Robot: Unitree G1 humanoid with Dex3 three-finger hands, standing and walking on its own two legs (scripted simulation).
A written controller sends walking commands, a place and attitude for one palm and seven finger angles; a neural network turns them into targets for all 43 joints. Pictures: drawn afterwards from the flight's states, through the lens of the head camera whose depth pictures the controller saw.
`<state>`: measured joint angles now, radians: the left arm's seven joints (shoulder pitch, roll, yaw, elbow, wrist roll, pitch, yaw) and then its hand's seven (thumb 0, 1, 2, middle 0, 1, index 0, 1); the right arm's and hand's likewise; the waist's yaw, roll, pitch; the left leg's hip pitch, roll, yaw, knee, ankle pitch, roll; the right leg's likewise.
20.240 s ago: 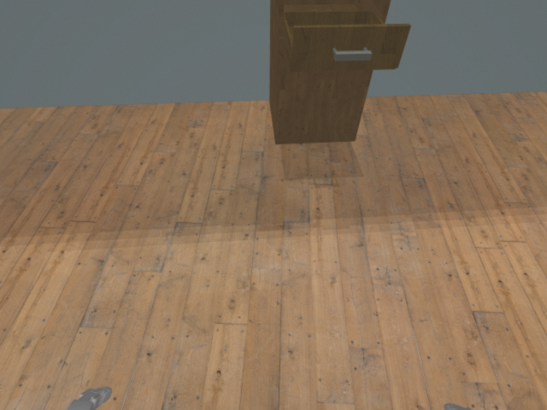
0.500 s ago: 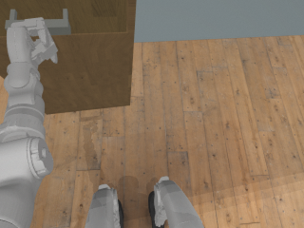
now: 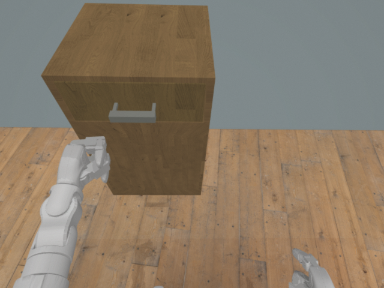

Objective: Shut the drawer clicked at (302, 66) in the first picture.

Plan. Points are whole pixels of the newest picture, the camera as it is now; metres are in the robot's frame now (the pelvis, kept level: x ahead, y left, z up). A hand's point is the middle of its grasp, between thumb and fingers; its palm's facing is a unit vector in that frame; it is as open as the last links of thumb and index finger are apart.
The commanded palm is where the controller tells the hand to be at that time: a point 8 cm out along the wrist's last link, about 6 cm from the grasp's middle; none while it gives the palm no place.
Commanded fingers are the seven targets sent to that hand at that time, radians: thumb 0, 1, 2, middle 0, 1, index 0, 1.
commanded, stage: draw the hand back to the body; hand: left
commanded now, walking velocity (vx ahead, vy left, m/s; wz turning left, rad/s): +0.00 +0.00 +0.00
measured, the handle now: (133, 111) +0.60 +0.18 -0.04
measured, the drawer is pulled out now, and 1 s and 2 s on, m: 0.00 0.00 0.00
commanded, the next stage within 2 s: step back with the hand held close in 0.82 s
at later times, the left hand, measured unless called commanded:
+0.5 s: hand (33, 205) +0.22 +0.22 +0.17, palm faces +0.32 -0.88 -0.34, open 3.3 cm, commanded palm +0.17 +0.27 +0.19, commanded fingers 0.00 0.90 0.90 -1.40 -1.60 -1.40 -1.60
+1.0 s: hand out of the picture +0.18 +0.22 +0.21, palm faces +0.40 -0.82 -0.41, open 3.3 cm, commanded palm +0.12 +0.26 +0.22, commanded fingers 0.00 0.90 0.90 -1.40 -1.60 -1.40 -1.60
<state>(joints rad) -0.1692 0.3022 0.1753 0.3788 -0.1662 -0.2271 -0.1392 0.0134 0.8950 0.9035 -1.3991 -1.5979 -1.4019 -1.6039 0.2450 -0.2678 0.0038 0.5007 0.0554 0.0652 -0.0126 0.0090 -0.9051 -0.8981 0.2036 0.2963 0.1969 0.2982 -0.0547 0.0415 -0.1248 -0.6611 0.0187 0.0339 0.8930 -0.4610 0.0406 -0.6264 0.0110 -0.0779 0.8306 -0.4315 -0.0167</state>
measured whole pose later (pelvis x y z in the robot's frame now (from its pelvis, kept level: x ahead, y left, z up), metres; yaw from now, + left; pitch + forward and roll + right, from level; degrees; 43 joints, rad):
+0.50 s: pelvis +0.01 -0.01 +0.04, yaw +1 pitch -2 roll +0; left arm 0.39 0.32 0.20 -0.30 -0.09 -0.02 0.09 0.02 0.89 0.90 -1.40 -1.60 -1.40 -1.60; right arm 0.19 -0.23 0.06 0.55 0.02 -0.02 -0.07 0.01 -0.90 -0.90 0.21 0.30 0.20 0.30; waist 0.04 0.07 -0.01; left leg -0.15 -0.01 0.04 0.48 -0.30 0.03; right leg -0.13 0.00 -0.07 0.45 -0.29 -0.02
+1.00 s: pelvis +0.00 -0.02 +0.04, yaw +1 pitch -4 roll -1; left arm 0.52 0.34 0.29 -0.47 -0.07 -0.11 0.10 0.02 0.88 0.90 -1.41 -1.60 -1.41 -1.60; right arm 0.21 -0.23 0.03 0.59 0.01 -0.10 -0.08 0.02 -0.90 -0.90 0.21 0.30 0.20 0.30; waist 0.05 0.08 0.02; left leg -0.12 0.01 0.03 0.46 -0.27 0.02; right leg -0.09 0.02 -0.08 0.42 -0.26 -0.04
